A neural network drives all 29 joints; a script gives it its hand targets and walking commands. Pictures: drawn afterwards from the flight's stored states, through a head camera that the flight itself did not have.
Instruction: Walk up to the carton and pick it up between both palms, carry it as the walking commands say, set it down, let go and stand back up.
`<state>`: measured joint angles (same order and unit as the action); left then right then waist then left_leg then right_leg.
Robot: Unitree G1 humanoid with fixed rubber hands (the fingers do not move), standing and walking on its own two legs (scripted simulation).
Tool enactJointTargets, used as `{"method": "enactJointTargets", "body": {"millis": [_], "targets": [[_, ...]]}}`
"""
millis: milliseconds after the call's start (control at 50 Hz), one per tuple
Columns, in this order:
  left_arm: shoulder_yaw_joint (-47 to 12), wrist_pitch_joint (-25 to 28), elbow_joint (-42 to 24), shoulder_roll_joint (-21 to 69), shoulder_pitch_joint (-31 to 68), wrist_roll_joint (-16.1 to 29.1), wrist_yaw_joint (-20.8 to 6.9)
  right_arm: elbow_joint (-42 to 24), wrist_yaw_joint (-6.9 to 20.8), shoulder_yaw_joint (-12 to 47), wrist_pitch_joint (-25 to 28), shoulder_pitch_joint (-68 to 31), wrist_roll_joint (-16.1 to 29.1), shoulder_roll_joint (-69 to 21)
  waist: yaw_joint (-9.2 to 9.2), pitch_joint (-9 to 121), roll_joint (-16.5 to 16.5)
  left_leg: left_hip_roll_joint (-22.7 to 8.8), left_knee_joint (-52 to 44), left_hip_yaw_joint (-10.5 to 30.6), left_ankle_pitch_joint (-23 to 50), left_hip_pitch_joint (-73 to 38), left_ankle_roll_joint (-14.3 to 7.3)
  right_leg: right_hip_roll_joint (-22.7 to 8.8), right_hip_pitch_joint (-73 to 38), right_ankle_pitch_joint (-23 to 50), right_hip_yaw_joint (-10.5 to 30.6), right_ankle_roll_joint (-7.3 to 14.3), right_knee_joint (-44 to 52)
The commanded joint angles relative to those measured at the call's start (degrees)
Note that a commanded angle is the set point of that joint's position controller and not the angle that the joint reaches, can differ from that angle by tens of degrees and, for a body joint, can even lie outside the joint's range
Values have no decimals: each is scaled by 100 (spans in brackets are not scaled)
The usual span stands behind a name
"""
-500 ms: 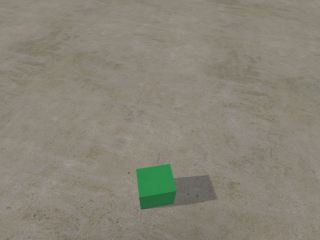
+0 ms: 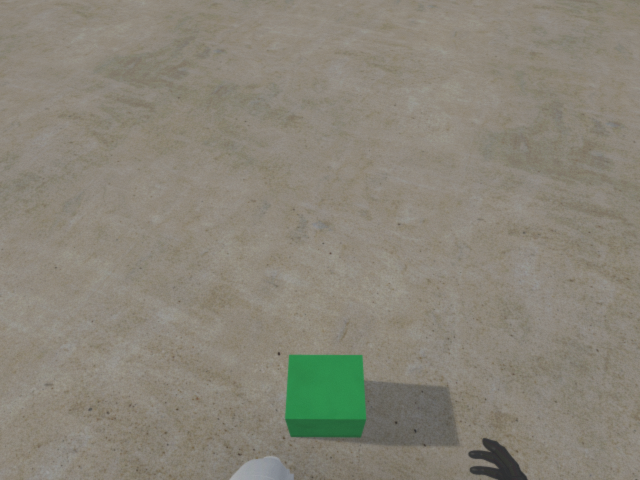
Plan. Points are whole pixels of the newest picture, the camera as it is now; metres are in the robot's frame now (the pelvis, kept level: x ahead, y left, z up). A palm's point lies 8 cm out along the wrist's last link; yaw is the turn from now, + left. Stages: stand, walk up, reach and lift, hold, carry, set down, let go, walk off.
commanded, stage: walk up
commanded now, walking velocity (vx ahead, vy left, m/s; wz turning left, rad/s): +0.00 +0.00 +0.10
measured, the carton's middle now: (325, 397) +0.41 +0.03 -0.68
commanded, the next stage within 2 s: stand in 1.78 s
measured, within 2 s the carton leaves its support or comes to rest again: neither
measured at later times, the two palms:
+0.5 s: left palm out of the picture +0.07 +0.28 -0.13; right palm out of the picture +0.09 -0.25 -0.16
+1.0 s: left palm out of the picture +0.04 +0.31 -0.14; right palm out of the picture +0.10 -0.20 -0.12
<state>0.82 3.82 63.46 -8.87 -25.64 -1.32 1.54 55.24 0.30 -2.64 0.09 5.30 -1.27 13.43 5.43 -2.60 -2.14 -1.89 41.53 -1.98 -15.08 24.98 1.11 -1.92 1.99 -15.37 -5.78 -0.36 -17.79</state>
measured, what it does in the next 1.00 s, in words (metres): steps on the spot: left foot, then right foot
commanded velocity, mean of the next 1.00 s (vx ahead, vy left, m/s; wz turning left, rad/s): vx -0.03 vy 0.03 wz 0.05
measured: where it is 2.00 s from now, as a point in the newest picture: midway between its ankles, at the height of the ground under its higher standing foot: outside the picture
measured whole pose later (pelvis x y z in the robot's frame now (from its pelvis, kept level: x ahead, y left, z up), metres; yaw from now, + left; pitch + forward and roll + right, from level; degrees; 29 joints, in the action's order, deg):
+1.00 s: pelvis +0.02 +0.05 +0.00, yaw +2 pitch +1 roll -1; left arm 2.5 -3.4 57.1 -14.7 -12.9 -0.4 0.2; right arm 53.6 -2.5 -2.3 0.4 11.0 -1.2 11.7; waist 1.1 -2.0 1.2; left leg -4.0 25.4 -4.0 -13.4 12.7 0.7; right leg 0.4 18.9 -27.9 -1.7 -1.8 -44.2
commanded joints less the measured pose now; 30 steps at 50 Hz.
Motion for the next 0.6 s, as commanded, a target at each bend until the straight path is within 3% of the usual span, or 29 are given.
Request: {"method": "enactJointTargets", "body": {"millis": [0,40,60,80,100,120,140,160,220,240,260,280,300,340,360,380,400,420,440,460,480,520,580], "targets": [[187,-54,-137,-991,113,14,96,-39,-58,5,-54,426,93,124,-437,7,1532,237,-648,-233,143,-689,-37,-1305,144,5468,234,620,-365],[233,-165,-146,-991,9,38,132,-62,-68,-94,-1,478,117,239,-575,91,1125,234,-1401,-358,656,-1317,-145,-1241,406,4714,87,441,-1163],[207,-182,-219,-921,-36,81,141,0,-93,-186,34,692,96,444,-637,255,722,48,-1662,-280,1612,-1907,-207,-1045,774,3858,29,284,-1631],[151,-201,-296,-725,-141,117,135,31,-127,-279,80,900,61,757,-575,439,32,-699,-1602,450,3459,-2464,-348,-681,1378,1963,-26,78,-2176],[94,-288,-337,-360,-400,141,136,-33,-156,-297,117,1056,128,922,-618,773,-1069,-1971,-1825,1740,5064,-2718,-1076,-125,1941,-1561,114,-105,-3129],[186,-415,-219,-391,-368,157,157,17,-159,-195,105,1135,168,700,-683,983,-586,-2154,-2115,1819,4910,-2483,-1317,-209,1660,-2067,671,-22,-3438],[175,-461,-198,-361,-283,134,126,6,-206,-68,96,707,128,477,-534,749,-318,-1832,-2228,1366,4225,-2028,-1219,-330,1467,-1802,793,2,-3201],[166,-480,-211,-386,-130,97,102,-27,-243,0,68,325,101,320,-433,453,-281,-1559,-2317,1100,3467,-1761,-1107,-364,1521,-1626,782,26,-2964],[157,-533,-176,-408,25,56,49,51,-255,32,41,250,88,219,-377,380,-485,-1278,-2575,938,2715,-1634,-953,-279,1404,-1241,622,18,-2396],[128,-531,-141,-460,168,61,70,28,-242,-68,20,242,56,366,-378,381,-376,-1421,-2551,907,2804,-1523,-996,-264,1363,-1119,507,-22,-2460],[176,-566,-229,-568,334,76,91,10,-255,-168,8,258,49,510,-434,304,-334,-1553,-2369,906,3571,-1457,-1064,-193,1438,-1157,452,-71,-2625],[246,-594,-423,-727,541,96,139,-34,-261,-270,-16,263,73,718,-412,238,-459,-1685,-1948,850,5337,-1464,-1115,-197,1625,-1353,466,-135,-2864],[244,-574,-624,-734,584,121,200,-46,-209,-346,-121,259,112,772,-430,580,-992,-1302,-1787,538,5698,-1547,-996,-213,1478,-1317,364,-74,-2681],[245,-569,-564,-663,488,95,241,-70,-160,-333,-232,208,111,653,-304,776,-778,-1012,-1495,201,4710,-1641,-749,-221,1299,-524,123,-45,-1922],[266,-564,-578,-679,513,77,252,-130,-132,-318,-273,223,105,602,-198,771,-611,-864,-1407,194,3838,-1260,-643,-248,944,-129,33,8,-1494],[290,-540,-578,-787,372,40,261,-211,-99,-315,-301,217,117,530,-15,701,-348,-641,-1203,175,2454,-612,-497,-438,446,360,132,142,-940],[377,-519,-582,-1178,207,-29,280,-347,-51,-290,-336,306,132,293,90,547,795,-70,-297,-146,842,188,-246,-1485,241,736,1260,387,-325],[519,-520,-743,-1777,337,-90,283,-517,-19,-192,-420,443,20,116,74,340,2007,335,1506,-270,-1602,765,123,-3163,957,592,3001,1103,575],[531,-590,-801,-1762,447,-130,233,-587,-39,-189,-511,493,-51,398,-121,143,1610,-15,2292,301,-1583,561,153,-3088,1593,-378,2928,1405,863],[526,-622,-976,-1604,993,-118,211,-543,21,-263,-523,570,-43,487,-367,-41,1489,-95,2595,471,-1264,414,163,-2715,1895,-1261,2351,1187,930],[496,-625,-1126,-1493,1433,-93,191,-493,88,-325,-510,646,-36,617,-557,-112,1407,-67,2750,470,-894,279,210,-2302,2050,-1285,1734,980,785],[493,-560,-1129,-1372,1626,-74,172,-423,187,-263,-446,827,-13,552,-645,36,1321,30,2134,266,-631,210,343,-1746,1637,-247,945,698,428],[538,-498,-1012,-1458,1200,-136,110,-493,186,-70,-425,575,3,356,-540,117,1387,86,794,-72,-994,6,332,-1657,1020,962,623,641,54]]}}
